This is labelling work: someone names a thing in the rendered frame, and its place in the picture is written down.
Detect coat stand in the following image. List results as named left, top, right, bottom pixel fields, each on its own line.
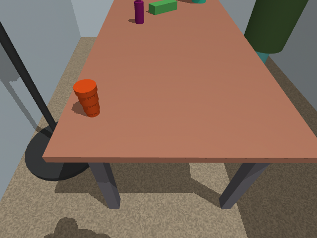
left=0, top=22, right=89, bottom=181

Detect table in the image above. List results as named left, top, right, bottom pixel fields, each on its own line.
left=42, top=0, right=317, bottom=209

